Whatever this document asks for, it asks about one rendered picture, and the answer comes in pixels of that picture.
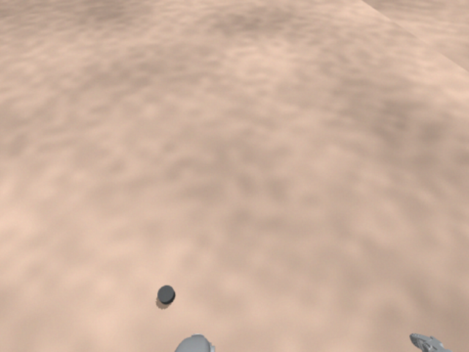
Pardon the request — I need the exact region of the tin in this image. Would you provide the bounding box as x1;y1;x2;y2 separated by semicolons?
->
158;285;175;304

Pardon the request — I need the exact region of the right robot hand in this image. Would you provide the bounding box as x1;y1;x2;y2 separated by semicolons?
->
410;334;452;352

